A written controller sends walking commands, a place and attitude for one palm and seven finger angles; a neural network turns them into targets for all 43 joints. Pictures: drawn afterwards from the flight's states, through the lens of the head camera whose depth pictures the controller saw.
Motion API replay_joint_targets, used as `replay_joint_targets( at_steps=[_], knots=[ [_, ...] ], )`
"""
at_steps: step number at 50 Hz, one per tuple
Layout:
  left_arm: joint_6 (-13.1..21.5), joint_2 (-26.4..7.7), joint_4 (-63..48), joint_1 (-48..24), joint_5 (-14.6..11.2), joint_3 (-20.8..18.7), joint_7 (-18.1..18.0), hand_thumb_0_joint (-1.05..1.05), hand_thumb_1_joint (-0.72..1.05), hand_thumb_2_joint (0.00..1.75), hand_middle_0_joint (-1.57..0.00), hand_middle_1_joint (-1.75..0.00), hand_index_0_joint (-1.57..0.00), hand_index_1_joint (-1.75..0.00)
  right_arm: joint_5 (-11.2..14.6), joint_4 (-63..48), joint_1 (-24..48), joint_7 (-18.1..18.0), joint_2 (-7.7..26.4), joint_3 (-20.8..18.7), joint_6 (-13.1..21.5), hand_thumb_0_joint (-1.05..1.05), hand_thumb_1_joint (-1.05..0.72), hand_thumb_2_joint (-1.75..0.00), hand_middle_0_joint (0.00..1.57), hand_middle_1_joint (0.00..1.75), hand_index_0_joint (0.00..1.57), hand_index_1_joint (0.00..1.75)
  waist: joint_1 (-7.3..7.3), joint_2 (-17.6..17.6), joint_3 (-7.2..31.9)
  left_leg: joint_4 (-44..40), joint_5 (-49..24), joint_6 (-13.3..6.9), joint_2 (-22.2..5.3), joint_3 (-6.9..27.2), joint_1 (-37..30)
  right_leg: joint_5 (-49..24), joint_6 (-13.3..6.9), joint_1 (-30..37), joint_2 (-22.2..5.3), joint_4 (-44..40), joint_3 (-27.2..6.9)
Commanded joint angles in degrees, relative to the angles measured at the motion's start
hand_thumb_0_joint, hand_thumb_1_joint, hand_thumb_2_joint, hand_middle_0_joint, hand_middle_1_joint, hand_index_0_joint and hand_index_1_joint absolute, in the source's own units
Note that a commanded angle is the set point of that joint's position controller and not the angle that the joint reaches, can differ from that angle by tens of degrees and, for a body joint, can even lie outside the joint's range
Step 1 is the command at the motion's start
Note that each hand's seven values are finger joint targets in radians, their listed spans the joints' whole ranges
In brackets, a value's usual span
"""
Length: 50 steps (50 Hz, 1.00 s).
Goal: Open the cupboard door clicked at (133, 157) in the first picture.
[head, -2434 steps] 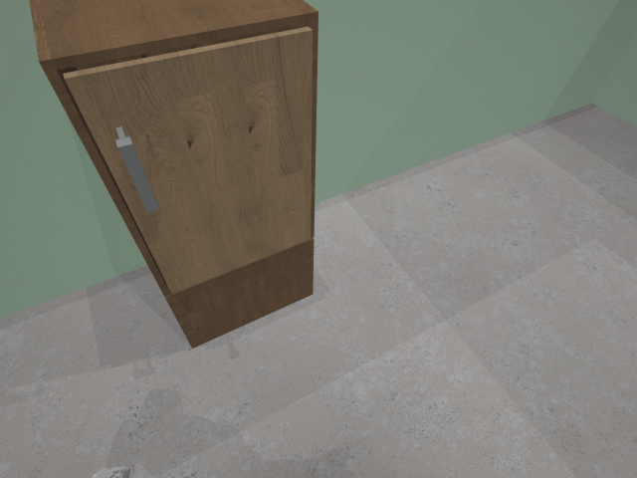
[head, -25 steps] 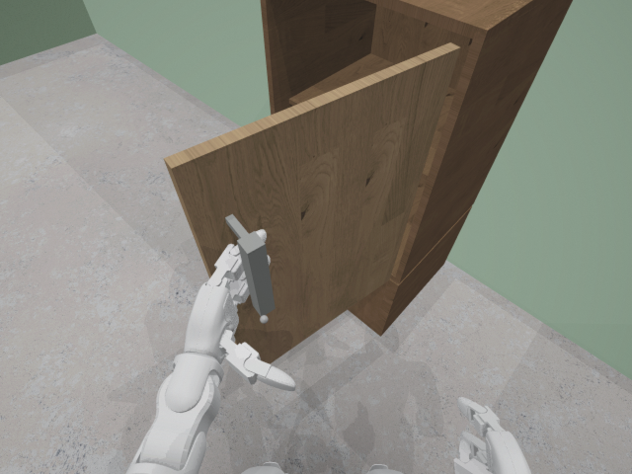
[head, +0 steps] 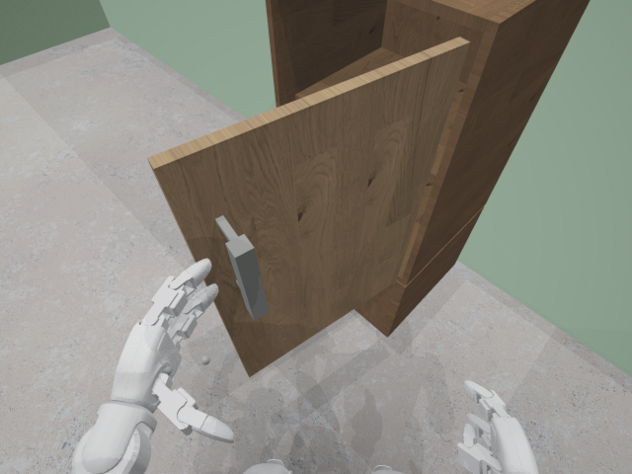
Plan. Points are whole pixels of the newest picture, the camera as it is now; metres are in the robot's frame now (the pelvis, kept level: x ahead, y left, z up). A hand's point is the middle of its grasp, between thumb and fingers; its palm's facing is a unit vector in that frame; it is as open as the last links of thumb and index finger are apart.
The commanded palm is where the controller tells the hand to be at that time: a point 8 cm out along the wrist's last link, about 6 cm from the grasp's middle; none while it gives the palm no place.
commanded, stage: slide the hand sideways off the handle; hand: left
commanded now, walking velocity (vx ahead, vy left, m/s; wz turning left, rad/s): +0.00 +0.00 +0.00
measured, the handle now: (241, 270) +0.35 +0.12 +0.07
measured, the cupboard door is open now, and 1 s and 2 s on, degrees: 79 79 79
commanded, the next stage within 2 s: draw the hand back to the body in 0.22 s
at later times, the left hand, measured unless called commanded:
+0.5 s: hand (158, 368) +0.22 +0.18 +0.08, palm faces -0.08 -1.00 -0.06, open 16.3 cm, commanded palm +0.19 +0.25 +0.09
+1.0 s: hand (68, 361) +0.20 +0.24 +0.13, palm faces +0.24 -0.93 -0.28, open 15.1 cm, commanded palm +0.17 +0.29 +0.16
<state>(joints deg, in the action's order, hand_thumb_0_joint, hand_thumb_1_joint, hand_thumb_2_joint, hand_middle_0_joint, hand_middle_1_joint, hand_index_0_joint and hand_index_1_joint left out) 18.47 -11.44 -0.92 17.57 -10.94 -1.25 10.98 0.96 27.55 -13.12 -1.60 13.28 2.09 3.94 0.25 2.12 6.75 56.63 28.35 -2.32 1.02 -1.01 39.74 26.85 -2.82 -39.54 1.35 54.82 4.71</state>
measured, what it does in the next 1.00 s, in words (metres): stands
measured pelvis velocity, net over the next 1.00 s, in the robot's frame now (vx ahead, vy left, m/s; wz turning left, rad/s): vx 0.01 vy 0.02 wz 0.00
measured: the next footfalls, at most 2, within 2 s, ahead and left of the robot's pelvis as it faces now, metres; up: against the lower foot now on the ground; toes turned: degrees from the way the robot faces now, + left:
none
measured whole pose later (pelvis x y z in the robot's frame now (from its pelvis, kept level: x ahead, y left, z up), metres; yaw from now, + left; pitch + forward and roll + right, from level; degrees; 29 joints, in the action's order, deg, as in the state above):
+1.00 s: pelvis +0.01 +0.02 +0.04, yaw +0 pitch +3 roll -2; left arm 2.7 -16.8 -18.9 29.0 -6.0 -9.7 -2.6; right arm 1.3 29.7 -14.4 -5.4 13.6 3.4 8.0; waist 1.9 3.4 4.2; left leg 42.1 22.8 -3.9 1.7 -1.1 22.1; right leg 20.0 -0.9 -20.8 1.3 38.1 3.9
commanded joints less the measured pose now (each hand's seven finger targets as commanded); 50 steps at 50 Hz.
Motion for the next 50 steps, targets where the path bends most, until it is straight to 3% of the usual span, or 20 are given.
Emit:
replay_joint_targets(
  at_steps=[1, 3, 7, 9, 11, 16, 19, 21, 22, 26, 29, 33, 36, 41, 42, 43, 44, 45, 46, 50],
  knots=[
    [3.4, -7.9, -12.3, -3.4, -3.4, -9.4, 1.0, 0.00, -0.50, 0.30, -0.15, -0.30, -0.15, -0.30, 0.1, -8.8, 2.1, -1.2, 6.8, -3.0, 3.7, 0.00, -0.90, -0.90, 0.20, 0.30, 0.20, 0.30, 0.15, -1.5, 11.5, -6.5, -15.7, 1.3, 0.3, 2.6, -2.4, -17.9, 1.0, 11.9, -0.6, -8.2, -5.3],
    [3.5, -8.0, -12.4, 0.3, -4.5, -10.6, 2.1, 0.00, -0.50, 0.30, -0.15, -0.30, -0.15, -0.30, 0.3, -9.0, 2.0, -1.3, 6.7, -3.0, 3.9, 0.00, -0.90, -0.90, 0.20, 0.30, 0.20, 0.30, 0.62, -1.4, 11.9, -6.4, -16.8, 1.4, 0.4, 2.5, -2.5, -20.4, 1.3, 13.1, -0.8, -8.0, -5.5],
    [3.8, -10.2, -13.0, 0.6, -5.9, -12.8, 4.5, 0.00, -0.50, 0.30, -0.15, -0.30, -0.15, -0.30, 0.4, -8.8, 1.8, -1.6, 7.2, -3.2, 4.4, 0.00, -0.90, -0.90, 0.20, 0.30, 0.20, 0.30, -0.11, -1.8, 12.1, -5.0, -16.6, 1.4, 0.3, 2.7, -0.8, -21.7, 2.0, 13.3, -1.3, -8.3, -7.1],
    [4.2, -9.5, -13.5, 2.0, -6.4, -11.5, 6.3, 0.00, -0.50, 0.30, -0.15, -0.30, -0.15, -0.30, 0.5, -8.9, 1.5, -1.6, 7.3, -3.2, 4.9, 0.00, -0.90, -0.90, 0.20, 0.30, 0.20, 0.30, -0.72, -0.4, 11.6, -4.8, -16.9, 1.4, 0.2, 2.8, -1.2, -22.5, 2.2, 12.6, -1.3, -8.2, -7.0],
    [4.5, -9.1, -13.6, 1.0, -7.2, -10.4, 8.1, 0.00, -0.50, 0.30, -0.15, -0.30, -0.15, -0.30, 0.5, -8.6, 1.4, -1.8, 7.7, -3.1, 5.6, 0.00, -0.90, -0.90, 0.20, 0.30, 0.20, 0.30, -1.88, -2.2, 11.2, -3.7, -17.1, 1.2, 0.1, 3.2, -0.5, -23.1, 2.6, 11.6, -1.4, -8.3, -7.4],
    [4.8, -10.1, -13.0, -3.2, -8.2, -10.5, 9.3, 0.00, -0.50, 0.30, -0.15, -0.30, -0.15, -0.30, 0.5, -7.8, 1.4, -2.3, 8.5, -3.1, 7.4, 0.00, -0.90, -0.90, 0.20, 0.30, 0.20, 0.30, -2.40, -0.8, 9.7, -3.0, -14.0, 1.2, -0.2, 3.6, 0.2, -14.5, 1.8, 7.6, -0.8, -8.3, -6.6],
    [4.1, -14.0, -17.7, -0.9, -8.2, -14.9, 7.6, 0.00, -0.50, 0.30, -0.15, -0.30, -0.15, -0.30, 0.9, -8.9, 1.7, -2.5, 8.1, -3.3, 7.8, 0.00, -0.90, -0.90, 0.20, 0.30, 0.20, 0.30, 0.14, 1.1, 14.4, -5.2, -15.5, 1.2, -0.2, 3.6, -3.1, -14.0, 1.3, 11.4, -0.8, -8.7, -6.2],
    [2.7, -15.1, -20.2, 1.2, -7.6, -16.1, 6.0, 0.00, -0.50, 0.30, -0.15, -0.30, -0.15, -0.30, 1.1, -9.2, 1.7, -2.4, 7.7, -3.3, 7.7, 0.00, -0.90, -0.90, 0.20, 0.30, 0.20, 0.30, 1.00, 3.1, 15.9, -6.9, -18.0, 1.2, -0.2, 3.8, -5.8, -16.3, 0.9, 13.0, -0.3, -8.4, -4.7],
    [1.9, -12.7, -21.5, 2.2, -7.5, -14.0, 5.5, 0.00, -0.50, 0.30, -0.15, -0.30, -0.15, -0.30, 1.3, -9.7, 2.0, -2.3, 7.2, -3.0, 7.7, 0.00, -0.90, -0.90, 0.20, 0.30, 0.20, 0.30, 0.89, 4.7, 14.8, -8.0, -18.2, 1.3, -0.2, 3.6, -7.0, -16.7, 0.9, 12.4, -0.1, -8.5, -3.8],
    [-1.8, -12.1, -16.9, 4.9, -7.9, -15.2, 4.5, 0.00, -0.50, 0.30, -0.15, -0.30, -0.15, -0.30, 1.7, -9.1, 2.3, -2.6, 7.1, -2.8, 7.1, 0.00, -0.90, -0.90, 0.20, 0.30, 0.20, 0.30, 0.04, -1.6, 8.1, -9.9, -15.1, 1.3, -0.7, 4.2, -5.5, -13.6, 1.4, 11.8, 0.2, -11.5, -3.4],
    [-3.9, -11.5, -17.1, 4.6, -8.1, -14.1, 5.6, 0.00, -0.50, 0.30, -0.15, -0.30, -0.15, -0.30, 1.9, -9.7, 2.8, -2.8, 7.7, -2.5, 7.3, 0.00, -0.90, -0.90, 0.20, 0.30, 0.20, 0.30, -0.33, -1.1, 4.9, -11.4, -12.1, 1.3, -0.8, 4.1, -6.1, -9.9, 1.6, 10.8, 0.0, -13.4, -3.4],
    [-4.9, -12.8, -23.9, 4.4, -8.5, -14.5, 6.3, 0.00, -0.50, 0.30, -0.15, -0.30, -0.15, -0.30, 1.9, -10.4, 2.7, -3.0, 7.7, -2.1, 8.8, 0.00, -0.90, -0.90, 0.20, 0.30, 0.20, 0.30, 0.29, 1.3, 8.1, -13.1, -15.8, 1.3, -1.0, 4.7, -10.9, -13.9, 1.3, 13.4, 0.3, -13.5, -2.3],
    [-5.1, -14.6, -25.0, 3.7, -8.9, -16.7, 6.0, 0.00, -0.50, 0.30, -0.15, -0.30, -0.15, -0.30, 1.7, -9.3, 2.6, -3.1, 7.7, -1.9, 9.8, 0.00, -0.90, -0.90, 0.20, 0.30, 0.20, 0.30, 0.30, 0.7, 6.3, -14.0, -16.7, 1.5, -1.1, 5.1, -11.8, -14.8, 1.1, 14.0, 0.6, -14.4, -2.0],
    [-6.3, -14.8, -24.8, 4.0, -8.9, -18.2, 6.2, 0.00, -0.32, 0.37, -0.16, -0.30, -0.16, -0.30, 1.9, -8.0, 3.1, -3.2, 7.9, -1.7, 10.8, 0.00, -0.90, -0.90, 0.20, 0.30, 0.20, 0.30, 0.72, 1.9, 4.0, -16.4, -15.9, 1.9, -1.3, 5.6, -14.0, -13.4, 1.0, 14.3, 0.8, -15.9, -1.0],
    [-8.0, -20.6, -29.7, 2.0, 0.5, -18.5, -3.9, 0.00, -0.29, 0.39, -0.16, -0.30, -0.16, -0.30, 0.9, -7.9, 4.5, -4.4, 7.2, -2.0, 9.4, 0.00, -0.90, -0.90, 0.20, 0.30, 0.20, 0.30, 3.52, 3.5, 3.6, -19.7, -13.8, 1.3, -2.1, 4.9, -14.7, -11.7, 0.3, 16.9, -0.9, -19.4, -4.9],
    [-10.0, -14.6, -28.5, 6.1, 1.5, -15.4, -8.5, 0.00, -0.26, 0.40, -0.16, -0.30, -0.16, -0.30, 0.5, -7.7, 3.5, -4.8, 6.1, -1.6, 8.7, 0.00, -0.90, -0.90, 0.20, 0.30, 0.20, 0.30, 1.96, 4.0, 0.2, -21.3, -11.8, 1.6, -2.0, 4.9, -15.2, -10.2, 0.4, 16.4, -1.4, -21.3, -4.5],
    [-11.2, -11.6, -27.6, 7.8, 2.2, -13.0, -10.7, 0.00, -0.22, 0.42, -0.16, -0.30, -0.16, -0.30, 0.5, -7.7, 3.3, -4.7, 6.1, -1.4, 8.2, 0.00, -0.90, -0.90, 0.20, 0.30, 0.20, 0.30, 1.44, 2.3, -1.8, -22.7, -9.9, 1.8, -2.3, 5.7, -14.8, -8.8, 0.6, 16.5, -1.5, -21.6, -3.7],
    [-12.0, -10.9, -28.5, 8.4, 3.6, -11.9, -12.5, 0.00, -0.18, 0.43, -0.16, -0.30, -0.16, -0.30, 0.6, -7.3, 3.5, -4.6, 6.1, -1.4, 7.5, 0.00, -0.90, -0.90, 0.20, 0.30, 0.20, 0.30, 1.45, 4.1, -2.6, -23.6, -9.7, 1.6, -2.6, 5.7, -16.1, -8.8, 0.6, 17.3, -1.5, -22.1, -3.8],
    [-12.3, -11.4, -29.6, 7.9, 4.7, -11.5, -14.1, 0.00, -0.15, 0.45, -0.16, -0.30, -0.16, -0.30, 0.5, -6.9, 3.7, -4.5, 6.5, -1.4, 7.1, 0.00, -0.90, -0.90, 0.20, 0.30, 0.20, 0.30, 1.46, 2.6, -1.8, -24.7, -10.4, 1.5, -2.8, 6.2, -17.2, -9.7, 0.5, 19.0, -1.4, -23.0, -3.6],
    [-12.4, -14.5, -34.1, 6.2, 7.4, -13.0, -18.1, 0.00, -0.01, 0.51, -0.17, -0.30, -0.17, -0.30, -0.1, -5.7, 4.9, -4.7, 6.6, -1.3, 7.0, 0.00, -0.90, -0.90, 0.20, 0.30, 0.20, 0.30, 1.67, 3.1, 0.4, -28.2, -14.9, 1.5, -3.1, 6.0, -22.6, -13.0, 0.6, 23.7, -1.7, -25.1, -3.4]
  ],
)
